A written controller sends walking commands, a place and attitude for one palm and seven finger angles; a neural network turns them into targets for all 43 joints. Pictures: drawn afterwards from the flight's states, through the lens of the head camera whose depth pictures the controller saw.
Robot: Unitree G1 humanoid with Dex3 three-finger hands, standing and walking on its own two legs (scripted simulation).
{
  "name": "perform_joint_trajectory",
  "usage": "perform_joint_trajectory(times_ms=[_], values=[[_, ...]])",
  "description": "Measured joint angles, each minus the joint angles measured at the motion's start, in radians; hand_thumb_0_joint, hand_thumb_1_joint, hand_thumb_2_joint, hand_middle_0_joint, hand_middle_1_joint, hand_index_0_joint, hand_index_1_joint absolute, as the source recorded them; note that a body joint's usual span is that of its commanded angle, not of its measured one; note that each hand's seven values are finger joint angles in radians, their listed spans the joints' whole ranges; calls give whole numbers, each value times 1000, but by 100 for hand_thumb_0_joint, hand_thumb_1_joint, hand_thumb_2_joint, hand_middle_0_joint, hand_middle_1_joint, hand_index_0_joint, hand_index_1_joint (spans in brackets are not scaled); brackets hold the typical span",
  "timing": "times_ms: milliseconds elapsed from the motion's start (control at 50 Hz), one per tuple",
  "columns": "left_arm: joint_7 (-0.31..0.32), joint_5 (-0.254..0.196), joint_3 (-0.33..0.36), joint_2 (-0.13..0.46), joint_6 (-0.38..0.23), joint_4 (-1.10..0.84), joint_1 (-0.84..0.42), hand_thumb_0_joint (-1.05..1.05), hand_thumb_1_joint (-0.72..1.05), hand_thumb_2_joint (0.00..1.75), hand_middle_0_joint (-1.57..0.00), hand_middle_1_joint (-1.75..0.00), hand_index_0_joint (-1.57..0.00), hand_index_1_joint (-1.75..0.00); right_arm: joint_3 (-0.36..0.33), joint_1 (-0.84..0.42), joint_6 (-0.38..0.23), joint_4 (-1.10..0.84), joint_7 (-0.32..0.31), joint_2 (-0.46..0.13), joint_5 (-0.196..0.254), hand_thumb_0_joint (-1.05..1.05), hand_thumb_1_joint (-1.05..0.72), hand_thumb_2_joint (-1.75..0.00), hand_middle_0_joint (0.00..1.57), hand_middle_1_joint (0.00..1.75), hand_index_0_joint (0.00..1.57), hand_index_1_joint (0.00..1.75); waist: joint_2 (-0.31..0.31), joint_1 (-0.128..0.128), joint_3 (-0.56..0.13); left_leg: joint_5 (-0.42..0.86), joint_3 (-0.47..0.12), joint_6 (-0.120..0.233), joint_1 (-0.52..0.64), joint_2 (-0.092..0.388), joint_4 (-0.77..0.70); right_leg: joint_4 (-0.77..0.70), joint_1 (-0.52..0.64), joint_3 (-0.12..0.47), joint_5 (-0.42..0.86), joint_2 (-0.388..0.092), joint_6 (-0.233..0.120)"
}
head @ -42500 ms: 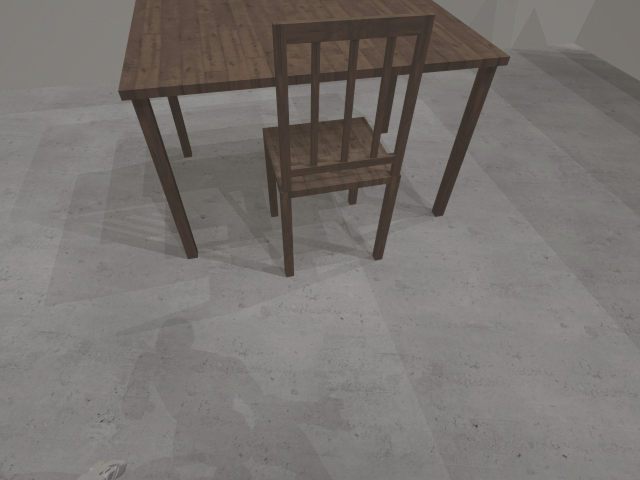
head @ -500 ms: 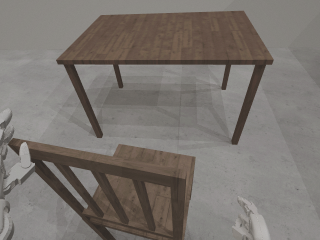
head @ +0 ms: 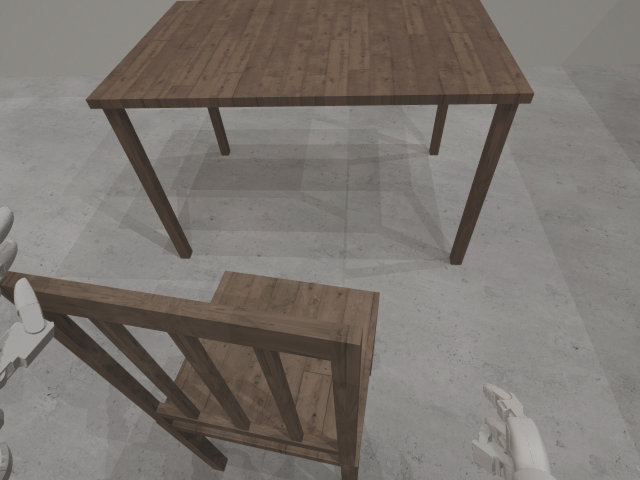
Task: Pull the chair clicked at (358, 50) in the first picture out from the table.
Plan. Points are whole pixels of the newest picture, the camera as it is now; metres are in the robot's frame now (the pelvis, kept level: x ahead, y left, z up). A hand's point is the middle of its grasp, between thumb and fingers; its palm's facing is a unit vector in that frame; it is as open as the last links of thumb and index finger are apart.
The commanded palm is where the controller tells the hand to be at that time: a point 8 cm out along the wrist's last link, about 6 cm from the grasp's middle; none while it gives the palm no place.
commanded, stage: step back with the hand held close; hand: left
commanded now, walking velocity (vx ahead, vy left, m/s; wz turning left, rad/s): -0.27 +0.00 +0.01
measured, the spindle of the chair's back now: (218, 387) +0.25 +0.18 -0.07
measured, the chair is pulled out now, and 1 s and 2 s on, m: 0.61 0.61 0.61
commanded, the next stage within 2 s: stop stepping back and stand still in 1.86 s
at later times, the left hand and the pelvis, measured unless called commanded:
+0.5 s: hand out of the picture +0.12 +0.27 +0.15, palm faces +0.47 -0.76 -0.45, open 7.4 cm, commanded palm +0.07 +0.31 +0.18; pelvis -0.07 +0.00 -0.01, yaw +1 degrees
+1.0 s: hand out of the picture +0.09 +0.27 +0.16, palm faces +0.49 -0.74 -0.47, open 7.4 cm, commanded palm +0.03 +0.31 +0.18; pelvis -0.10 +0.01 -0.02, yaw +2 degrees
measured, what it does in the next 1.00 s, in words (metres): shifts its weight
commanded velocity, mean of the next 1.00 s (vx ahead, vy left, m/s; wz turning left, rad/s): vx -0.32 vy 0.00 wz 0.00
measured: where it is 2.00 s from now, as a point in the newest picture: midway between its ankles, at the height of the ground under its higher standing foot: outside the picture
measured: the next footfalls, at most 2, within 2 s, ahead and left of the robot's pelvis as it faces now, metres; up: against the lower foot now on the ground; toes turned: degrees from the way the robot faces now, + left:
right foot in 1.64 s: -0.13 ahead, -0.16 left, +0.00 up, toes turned -5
left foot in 1.90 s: -0.14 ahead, +0.12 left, +0.00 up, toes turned -2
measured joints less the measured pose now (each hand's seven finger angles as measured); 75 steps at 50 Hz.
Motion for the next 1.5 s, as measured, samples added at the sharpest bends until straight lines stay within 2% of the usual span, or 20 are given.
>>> perform_joint_trajectory(times_ms=[120, 280, 380, 500, 780, 840, 980, 1060, 1120, 1160, 1220, 1320, 1360, 1400, 1420, 1440, 1480, 1500], values=[[-2, 7, -8, 15, -19, -22, 86, 1, 89, 90, -18, -29, -21, -31, -25, -22, 55, -27, 5, -2, 3, 1, -90, -90, 20, 30, 20, 30, -10, -36, 19, 34, 16, 12, -49, -20, -13, 4, -60, 18, 28, -19, 13], [7, 3, 5, 52, -17, -57, 152, 1, 89, 90, -19, -29, -21, -31, -35, 10, 80, -18, -10, 24, 12, 2, -90, -90, 20, 30, 20, 30, -42, -38, 0, 51, 14, 15, -93, -33, 13, 38, -105, 18, 39, -32, 16], [22, 4, 0, 32, -11, -54, 133, 1, 89, 90, -20, -30, -21, -31, -21, 32, 61, -17, -17, 32, 9, 2, -90, -90, 20, 30, 20, 30, -56, -20, -9, 57, 4, 11, -130, -29, 51, 56, -130, 9, 52, -27, 11], [36, 17, -15, 12, -33, -77, 102, 1, 89, 90, -21, -30, -21, -31, -5, 51, 27, -24, -16, 26, 0, 2, -90, -90, 20, 30, 20, 30, -61, -7, -19, 48, -7, 15, -194, -17, 109, 62, -166, -3, 77, -16, 4], [44, 26, 49, 62, -78, -99, 108, 1, 89, 90, -21, -31, -21, -31, -5, 82, -18, -31, -6, 32, 1, 2, -90, -90, 20, 30, 20, 30, -76, -38, -12, 74, -5, 19, -253, -14, 152, 104, -217, -4, 42, -15, 4], [42, 28, 57, 64, -90, -106, 107, 1, 89, 90, -21, -31, -21, -31, -4, 82, -29, -30, -2, 39, 0, 2, -90, -90, 20, 30, 20, 30, -86, -35, -2, 67, -4, 15, -270, -18, 180, 121, -232, 1, 95, -19, 4], [42, 33, 47, 40, -122, -133, 92, 1, 89, 90, -21, -31, -21, -31, -6, 73, -43, -10, 7, 32, -17, 2, -90, -90, 20, 30, 20, 30, -92, -24, 3, -57, 1, 27, -328, -13, 237, 135, -272, -6, 87, -21, -8], [45, 28, 61, 57, -138, -161, 100, 1, 89, 90, -21, -31, -21, -31, -8, 56, -45, 1, 8, 28, -23, 2, -90, -90, 20, 30, 20, 30, -98, -29, 17, 25, 5, 22, -335, -10, 216, 145, -287, -6, 84, -22, -3], [41, 33, 85, 80, -149, -163, 104, 1, 89, 90, -21, -31, -21, -31, -14, 56, -55, -4, 4, 36, -16, 2, -90, -90, 20, 30, 20, 30, -85, -42, 22, 76, 2, 19, -342, 7, 224, 195, -299, -4, 3, -4, -3], [38, 31, 104, 97, -154, -157, 103, 1, 89, 90, -21, -31, -21, -31, -17, 62, -62, -5, 2, 50, -9, 2, -90, -90, 20, 30, 20, 30, -89, -47, 18, 59, -6, 8, -347, 4, 242, 219, -288, 9, 1, 4, -6], [33, 27, 122, 93, -166, -152, 102, 1, 89, 90, -21, -31, -21, -31, -19, 56, -72, 5, 7, 62, -10, 2, -90, -90, 20, 30, 20, 30, -92, -39, 13, 37, -4, 1, -352, 10, 266, 236, -294, 15, 24, 10, -1], [31, 26, 72, 46, -167, -158, 83, 1, 89, 90, -21, -31, -21, -31, -34, 45, -69, 38, 22, 42, -27, 2, -90, -90, 20, 30, 20, 30, -91, -37, 2, -106, -10, 15, -363, -13, 316, 197, -285, 13, 29, -5, -2], [27, 28, 61, 44, -167, -164, 90, 1, 89, 90, -21, -31, -21, -31, -37, 40, -57, 46, 26, 30, -29, 2, -90, -90, 20, 30, 20, 30, -97, -42, -2, -77, -9, 23, -325, -18, 283, 177, -279, 16, 42, -13, 5], [23, 28, 72, 59, -172, -174, 103, 1, 89, 90, -21, -31, -21, -31, -39, 34, -52, 42, 20, 29, -27, 2, -90, -90, 20, 30, 20, 30, -110, -47, 1, 31, -5, 20, -297, -16, 211, 177, -285, 18, 47, -19, 9], [23, 28, 84, 72, -175, -173, 107, 1, 89, 90, -21, -31, -21, -31, -40, 27, -52, 43, 15, 37, -26, 2, -90, -90, 20, 30, 20, 30, -125, -44, 11, 46, 4, 16, -292, -17, 205, 203, -294, 29, 23, -18, 5], [22, 25, 96, 83, -178, -169, 114, 1, 89, 90, -21, -31, -21, -31, -40, 22, -55, 41, 13, 47, -27, 2, -90, -90, 20, 30, 20, 30, -134, -41, 15, 47, 11, 14, -288, -13, 198, 264, -307, 38, -54, -9, 0], [19, 19, 108, 88, -177, -156, 118, 1, 89, 90, -21, -31, -21, -31, -39, 22, -73, 35, 11, 67, -35, 2, -90, -90, 20, 30, 20, 30, -126, -41, 10, 50, 8, 11, -288, 8, 176, 413, -326, 39, -190, 23, -6], [18, 14, 108, 83, -176, -153, 113, 1, 89, 90, -21, -31, -21, -31, -39, 23, -84, 33, 14, 74, -38, 2, -90, -90, 20, 30, 20, 30, -116, -41, 10, 58, 1, 9, -287, 20, 160, 448, -316, 30, -220, 34, -8]])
